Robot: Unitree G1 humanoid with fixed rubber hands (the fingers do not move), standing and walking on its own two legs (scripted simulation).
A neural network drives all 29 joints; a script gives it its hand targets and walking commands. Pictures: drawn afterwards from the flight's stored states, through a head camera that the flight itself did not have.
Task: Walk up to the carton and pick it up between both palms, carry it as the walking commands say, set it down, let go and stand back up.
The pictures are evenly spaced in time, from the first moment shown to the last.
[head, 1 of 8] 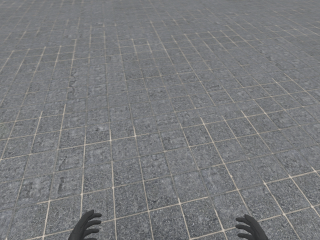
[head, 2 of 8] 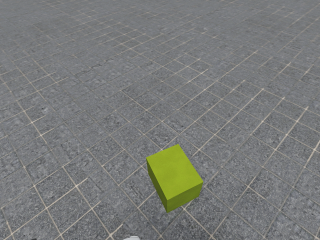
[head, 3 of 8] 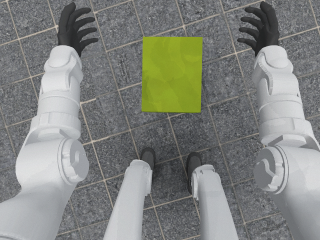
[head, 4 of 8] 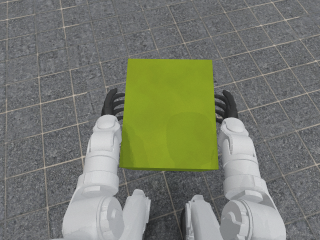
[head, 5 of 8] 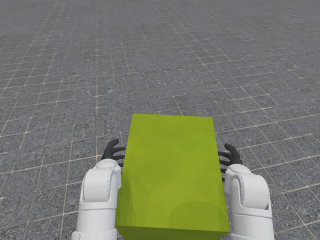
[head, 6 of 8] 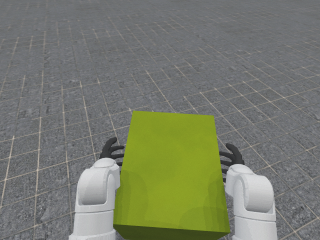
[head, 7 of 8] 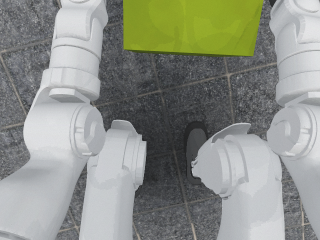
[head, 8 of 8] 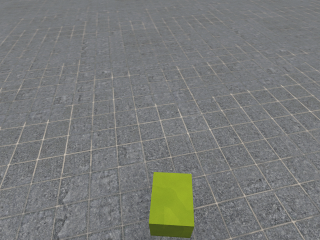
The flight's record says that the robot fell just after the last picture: no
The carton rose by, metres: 0.66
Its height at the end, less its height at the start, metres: +0.00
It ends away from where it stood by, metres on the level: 1.50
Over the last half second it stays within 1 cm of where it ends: yes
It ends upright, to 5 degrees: yes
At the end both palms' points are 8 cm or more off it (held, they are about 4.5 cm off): yes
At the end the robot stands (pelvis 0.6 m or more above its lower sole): yes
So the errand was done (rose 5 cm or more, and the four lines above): yes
